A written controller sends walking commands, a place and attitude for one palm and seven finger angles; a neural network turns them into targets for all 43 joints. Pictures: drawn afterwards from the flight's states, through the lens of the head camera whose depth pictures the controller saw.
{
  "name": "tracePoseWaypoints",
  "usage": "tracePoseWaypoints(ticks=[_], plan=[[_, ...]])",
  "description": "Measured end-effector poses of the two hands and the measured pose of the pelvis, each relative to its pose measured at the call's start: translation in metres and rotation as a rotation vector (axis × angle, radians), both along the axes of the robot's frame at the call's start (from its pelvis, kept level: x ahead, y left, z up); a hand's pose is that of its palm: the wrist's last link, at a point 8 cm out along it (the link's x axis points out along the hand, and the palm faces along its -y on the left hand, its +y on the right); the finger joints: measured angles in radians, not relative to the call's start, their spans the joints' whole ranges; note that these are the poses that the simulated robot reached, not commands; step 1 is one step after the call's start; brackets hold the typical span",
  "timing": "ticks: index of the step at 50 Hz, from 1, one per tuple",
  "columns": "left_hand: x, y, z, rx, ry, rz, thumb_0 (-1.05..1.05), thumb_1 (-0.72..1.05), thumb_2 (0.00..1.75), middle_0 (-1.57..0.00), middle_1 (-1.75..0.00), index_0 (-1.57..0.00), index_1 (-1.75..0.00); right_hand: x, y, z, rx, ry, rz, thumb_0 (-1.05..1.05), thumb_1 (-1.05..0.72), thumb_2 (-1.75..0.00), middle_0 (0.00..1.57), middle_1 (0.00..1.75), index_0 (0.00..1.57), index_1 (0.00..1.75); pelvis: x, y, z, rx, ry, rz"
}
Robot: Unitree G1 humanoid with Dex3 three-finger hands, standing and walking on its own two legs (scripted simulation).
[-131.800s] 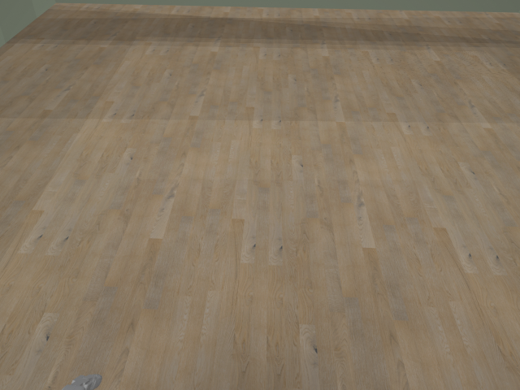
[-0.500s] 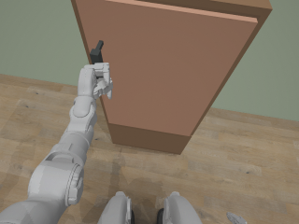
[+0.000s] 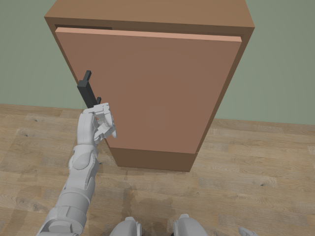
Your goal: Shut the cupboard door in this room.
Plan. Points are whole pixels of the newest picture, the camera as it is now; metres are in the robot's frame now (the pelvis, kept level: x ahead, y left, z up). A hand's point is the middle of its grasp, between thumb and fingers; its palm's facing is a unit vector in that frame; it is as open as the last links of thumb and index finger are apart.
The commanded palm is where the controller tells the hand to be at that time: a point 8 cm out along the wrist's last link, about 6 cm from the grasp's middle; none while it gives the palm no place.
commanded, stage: pull the fist back off the door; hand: left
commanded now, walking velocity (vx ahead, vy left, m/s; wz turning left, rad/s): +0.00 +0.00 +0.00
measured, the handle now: (91, 93) +0.49 +0.18 +0.05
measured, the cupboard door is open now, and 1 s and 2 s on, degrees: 0 0 0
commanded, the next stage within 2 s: draw the hand back to the body in 0.18 s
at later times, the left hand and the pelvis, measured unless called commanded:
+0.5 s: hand (97, 141) +0.32 +0.13 +0.09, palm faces +0.00 -1.00 -0.05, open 3.1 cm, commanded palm +0.28 +0.20 +0.09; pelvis +0.04 -0.01 +0.01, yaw +2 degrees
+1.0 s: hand (40, 158) +0.26 +0.21 +0.15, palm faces +0.21 -0.94 -0.26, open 3.1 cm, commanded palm +0.22 +0.26 +0.17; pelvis +0.03 +0.00 +0.05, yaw +2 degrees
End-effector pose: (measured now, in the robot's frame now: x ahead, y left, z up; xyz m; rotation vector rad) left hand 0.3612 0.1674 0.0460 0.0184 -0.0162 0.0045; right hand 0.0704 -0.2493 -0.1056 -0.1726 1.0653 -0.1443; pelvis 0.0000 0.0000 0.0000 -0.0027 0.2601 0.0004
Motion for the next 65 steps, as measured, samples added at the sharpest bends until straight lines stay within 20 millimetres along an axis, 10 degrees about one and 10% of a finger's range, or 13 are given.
tracePoseWaypoints(ticks=[17,43,65], plan=[[-0.047,0.001,0.006,-0.001,-0.006,-0.031,0.02,0.90,0.90,-1.30,-1.50,-1.30,-1.50,0.150,0.014,0.027,0.006,-0.292,0.166,0.01,-0.91,-0.90,0.20,0.30,0.20,0.29,0.028,-0.012,0.000,-0.003,-0.022,0.052],[-0.119,0.064,0.096,0.116,-0.016,0.048,0.02,0.90,0.90,-1.25,-1.45,-1.25,-1.44,0.121,0.009,0.072,-0.019,-0.376,0.088,0.01,-0.91,-0.90,0.20,0.30,0.20,0.29,0.030,-0.007,0.037,-0.005,-0.185,0.044],[-0.166,0.131,0.169,0.341,-0.028,0.385,0.02,0.90,0.90,-0.71,-0.86,-0.71,-0.85,0.151,0.073,0.105,0.044,-0.421,0.185,0.01,-0.91,-0.90,0.20,0.30,0.20,0.30,0.037,0.022,0.071,-0.006,-0.329,0.043]])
